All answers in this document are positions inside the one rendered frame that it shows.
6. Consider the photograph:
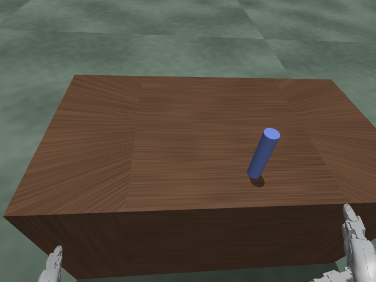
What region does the left robot hand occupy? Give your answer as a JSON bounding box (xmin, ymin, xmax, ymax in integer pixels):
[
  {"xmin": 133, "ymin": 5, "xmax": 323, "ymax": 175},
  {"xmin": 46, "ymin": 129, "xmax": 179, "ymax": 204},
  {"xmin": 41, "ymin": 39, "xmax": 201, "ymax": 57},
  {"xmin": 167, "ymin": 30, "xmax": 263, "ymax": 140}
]
[{"xmin": 38, "ymin": 246, "xmax": 63, "ymax": 282}]

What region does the right robot hand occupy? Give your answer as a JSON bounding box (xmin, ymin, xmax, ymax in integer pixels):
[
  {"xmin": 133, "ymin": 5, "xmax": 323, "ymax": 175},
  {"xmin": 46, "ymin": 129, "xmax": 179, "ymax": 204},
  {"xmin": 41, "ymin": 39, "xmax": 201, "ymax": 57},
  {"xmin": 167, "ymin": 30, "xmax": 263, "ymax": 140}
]
[{"xmin": 310, "ymin": 204, "xmax": 376, "ymax": 282}]

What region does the can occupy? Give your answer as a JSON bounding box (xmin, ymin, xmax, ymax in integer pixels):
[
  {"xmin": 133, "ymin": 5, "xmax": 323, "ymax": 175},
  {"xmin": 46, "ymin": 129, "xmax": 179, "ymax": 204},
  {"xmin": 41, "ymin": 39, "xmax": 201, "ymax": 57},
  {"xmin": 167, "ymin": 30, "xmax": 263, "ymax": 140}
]
[{"xmin": 247, "ymin": 128, "xmax": 280, "ymax": 179}]

